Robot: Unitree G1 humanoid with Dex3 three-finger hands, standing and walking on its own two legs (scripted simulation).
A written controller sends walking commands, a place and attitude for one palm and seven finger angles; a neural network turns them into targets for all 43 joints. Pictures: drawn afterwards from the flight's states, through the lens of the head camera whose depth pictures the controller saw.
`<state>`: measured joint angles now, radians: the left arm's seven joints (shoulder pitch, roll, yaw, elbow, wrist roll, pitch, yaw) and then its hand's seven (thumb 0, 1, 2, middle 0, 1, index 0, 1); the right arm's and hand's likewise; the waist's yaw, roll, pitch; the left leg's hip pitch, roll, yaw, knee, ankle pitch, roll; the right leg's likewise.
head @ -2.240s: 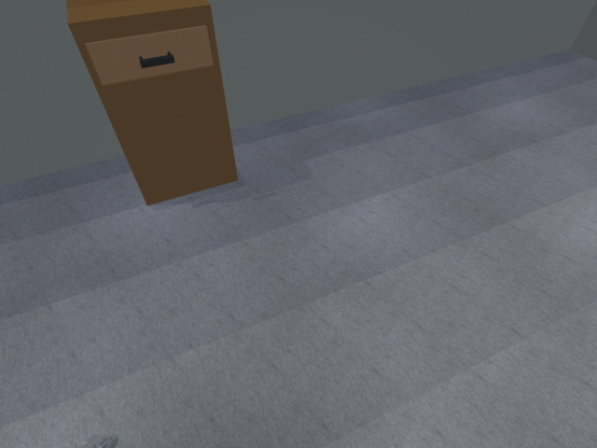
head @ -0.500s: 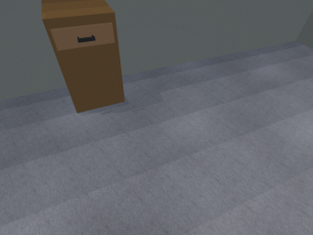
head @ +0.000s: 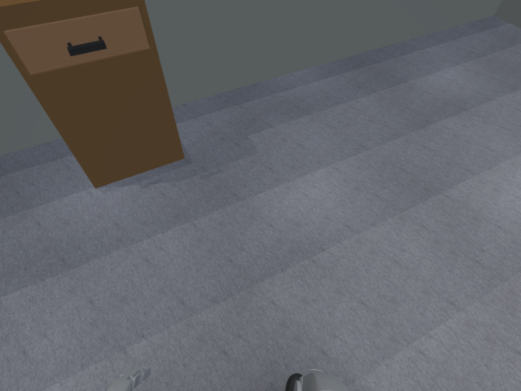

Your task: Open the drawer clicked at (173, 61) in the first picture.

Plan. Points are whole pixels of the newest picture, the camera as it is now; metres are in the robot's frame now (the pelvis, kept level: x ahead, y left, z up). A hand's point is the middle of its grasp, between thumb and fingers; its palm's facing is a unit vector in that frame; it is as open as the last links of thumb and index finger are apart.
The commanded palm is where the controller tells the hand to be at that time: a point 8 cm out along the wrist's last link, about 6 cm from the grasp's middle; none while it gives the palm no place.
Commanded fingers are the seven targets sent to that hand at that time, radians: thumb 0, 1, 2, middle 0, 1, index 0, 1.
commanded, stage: walk to a spot facing it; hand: left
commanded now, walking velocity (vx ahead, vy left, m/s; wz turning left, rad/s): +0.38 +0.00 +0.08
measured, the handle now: (86, 45) +1.13 +0.59 -0.07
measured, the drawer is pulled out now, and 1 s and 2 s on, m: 0.00 0.00 0.00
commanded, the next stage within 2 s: turn to face it in 0.74 s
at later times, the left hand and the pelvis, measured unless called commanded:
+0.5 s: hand (137, 371) +0.18 +0.22 -0.17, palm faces +0.13 -0.98 -0.15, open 7.4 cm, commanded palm none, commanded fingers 0.00 0.90 0.90 -0.20 -0.30 -0.20 -0.30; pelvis +0.23 +0.04 +0.01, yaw +3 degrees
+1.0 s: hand (190, 195) +0.56 +0.18 -0.15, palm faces +0.02 -0.98 -0.21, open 7.4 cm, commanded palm none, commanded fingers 0.00 0.90 0.90 -0.20 -0.30 -0.20 -0.30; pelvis +0.45 +0.00 +0.01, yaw +2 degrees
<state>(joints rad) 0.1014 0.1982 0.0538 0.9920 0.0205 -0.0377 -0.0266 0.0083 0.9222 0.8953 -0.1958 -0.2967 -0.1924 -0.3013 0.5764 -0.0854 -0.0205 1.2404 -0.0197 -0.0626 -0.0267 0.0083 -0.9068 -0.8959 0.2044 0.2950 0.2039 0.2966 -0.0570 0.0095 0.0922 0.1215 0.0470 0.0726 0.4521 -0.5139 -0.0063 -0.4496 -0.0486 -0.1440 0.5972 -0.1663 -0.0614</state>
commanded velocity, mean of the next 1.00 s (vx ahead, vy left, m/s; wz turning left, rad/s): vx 0.28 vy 0.00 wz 0.07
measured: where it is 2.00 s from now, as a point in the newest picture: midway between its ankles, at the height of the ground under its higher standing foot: (258, 293)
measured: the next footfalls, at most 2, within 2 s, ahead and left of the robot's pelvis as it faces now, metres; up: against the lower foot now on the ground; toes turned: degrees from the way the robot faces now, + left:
left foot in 0.38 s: +0.30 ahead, +0.14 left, +0.00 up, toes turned +14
right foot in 0.90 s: +0.57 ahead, -0.10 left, +0.00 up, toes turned -9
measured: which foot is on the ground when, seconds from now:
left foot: down 0.00-0.00, up 0.02-0.36, down 0.38-0.90, up 0.92-1.00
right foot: down 0.00-0.40, up 0.42-0.88, down 0.90-1.00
